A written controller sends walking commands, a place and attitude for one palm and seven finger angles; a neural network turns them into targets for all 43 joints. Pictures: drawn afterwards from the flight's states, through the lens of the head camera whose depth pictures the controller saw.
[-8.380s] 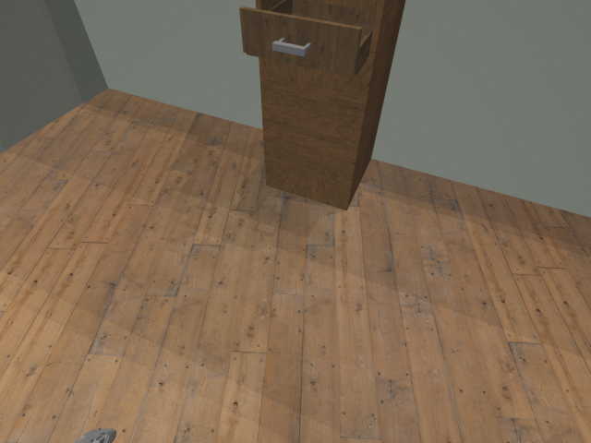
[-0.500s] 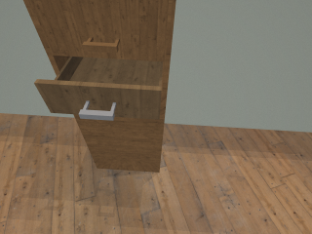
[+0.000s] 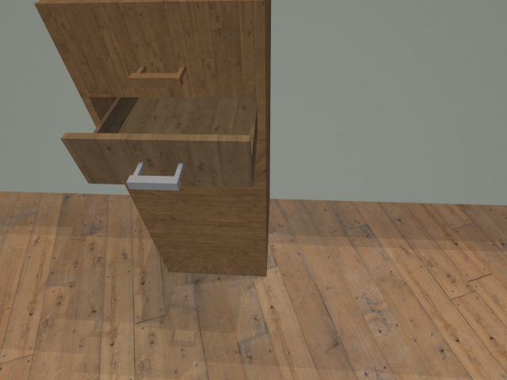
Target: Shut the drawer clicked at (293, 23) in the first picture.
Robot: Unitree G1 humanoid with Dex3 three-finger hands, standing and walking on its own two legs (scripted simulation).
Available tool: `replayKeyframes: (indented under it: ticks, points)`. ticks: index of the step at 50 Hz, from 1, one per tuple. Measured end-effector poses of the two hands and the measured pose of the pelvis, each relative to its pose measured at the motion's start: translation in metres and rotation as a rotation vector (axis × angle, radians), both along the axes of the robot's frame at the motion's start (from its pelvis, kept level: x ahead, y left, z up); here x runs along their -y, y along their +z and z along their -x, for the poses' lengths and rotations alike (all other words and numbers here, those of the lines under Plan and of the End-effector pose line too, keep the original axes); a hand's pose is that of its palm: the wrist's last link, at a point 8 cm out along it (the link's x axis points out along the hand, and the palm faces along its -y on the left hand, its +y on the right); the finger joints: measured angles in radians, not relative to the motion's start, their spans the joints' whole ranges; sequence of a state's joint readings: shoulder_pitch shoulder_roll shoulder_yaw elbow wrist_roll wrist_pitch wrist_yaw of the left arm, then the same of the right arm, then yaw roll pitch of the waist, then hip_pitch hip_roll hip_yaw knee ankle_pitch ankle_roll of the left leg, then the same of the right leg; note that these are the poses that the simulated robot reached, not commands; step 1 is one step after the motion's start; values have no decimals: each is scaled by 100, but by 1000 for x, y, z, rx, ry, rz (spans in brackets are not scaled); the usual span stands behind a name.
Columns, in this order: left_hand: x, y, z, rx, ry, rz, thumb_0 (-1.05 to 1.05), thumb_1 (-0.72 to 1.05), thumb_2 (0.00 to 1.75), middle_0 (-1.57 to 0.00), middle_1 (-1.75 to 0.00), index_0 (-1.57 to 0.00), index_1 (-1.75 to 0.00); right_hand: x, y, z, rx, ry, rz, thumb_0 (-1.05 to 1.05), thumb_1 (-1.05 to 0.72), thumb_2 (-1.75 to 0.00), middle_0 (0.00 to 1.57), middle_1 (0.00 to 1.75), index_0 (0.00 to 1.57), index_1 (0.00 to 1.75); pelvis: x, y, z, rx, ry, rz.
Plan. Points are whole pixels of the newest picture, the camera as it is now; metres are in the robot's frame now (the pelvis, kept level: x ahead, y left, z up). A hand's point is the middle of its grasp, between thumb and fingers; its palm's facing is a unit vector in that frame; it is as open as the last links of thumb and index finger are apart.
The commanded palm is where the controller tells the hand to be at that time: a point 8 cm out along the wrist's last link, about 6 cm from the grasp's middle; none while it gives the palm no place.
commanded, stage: come to a stop and stand still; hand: left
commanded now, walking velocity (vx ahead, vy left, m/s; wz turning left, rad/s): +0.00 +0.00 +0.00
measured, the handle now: (157, 175) +0.49 +0.24 +0.03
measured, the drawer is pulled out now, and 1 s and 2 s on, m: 0.15 0.15 0.15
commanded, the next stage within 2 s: look again from close up in 0.80 s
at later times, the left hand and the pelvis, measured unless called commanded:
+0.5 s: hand out of the picture +0.02 +0.14 -0.17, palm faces +0.03 -0.98 -0.20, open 7.3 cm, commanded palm none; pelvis +0.03 -0.02 +0.00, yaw +0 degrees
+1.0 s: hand out of the picture +0.03 +0.14 -0.17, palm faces +0.05 -0.98 -0.19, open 7.3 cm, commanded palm none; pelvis +0.05 -0.03 +0.00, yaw +1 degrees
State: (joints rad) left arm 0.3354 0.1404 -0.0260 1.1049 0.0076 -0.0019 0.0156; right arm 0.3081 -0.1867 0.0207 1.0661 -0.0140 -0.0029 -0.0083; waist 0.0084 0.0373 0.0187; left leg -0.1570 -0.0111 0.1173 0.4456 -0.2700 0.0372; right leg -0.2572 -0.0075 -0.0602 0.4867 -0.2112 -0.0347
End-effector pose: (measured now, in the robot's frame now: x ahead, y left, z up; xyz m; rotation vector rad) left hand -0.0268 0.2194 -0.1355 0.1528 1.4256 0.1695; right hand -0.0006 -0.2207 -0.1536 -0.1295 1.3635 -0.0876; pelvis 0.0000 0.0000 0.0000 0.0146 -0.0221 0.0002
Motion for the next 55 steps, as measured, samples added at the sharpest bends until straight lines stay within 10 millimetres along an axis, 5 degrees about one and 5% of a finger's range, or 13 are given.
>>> replayKeyframes:
  ticks: [7,13,36,55]
  points:
    - [17,-3,-11,-3,-2,22,0,91,90,-20,-30,-20,-30,-2,0,35,-118,-32,-16,0,-91,-90,20,30,19,29,9,1,-6,-7,2,0]
    - [23,-4,-25,-4,-10,17,2,92,90,-20,-30,-20,-30,-5,2,44,-166,-52,-30,0,-91,-90,20,30,19,29,16,1,-14,-9,4,-1]
    - [30,-5,-51,10,18,9,1,93,90,-20,-30,-20,-30,13,2,-29,-60,-21,4,1,-92,-90,20,30,20,29,27,2,-40,-16,11,5]
    - [33,-6,-56,8,19,14,1,92,90,-20,-30,-20,-30,13,3,-27,-81,-29,2,0,-91,-90,20,30,20,29,30,2,-46,-17,9,7]
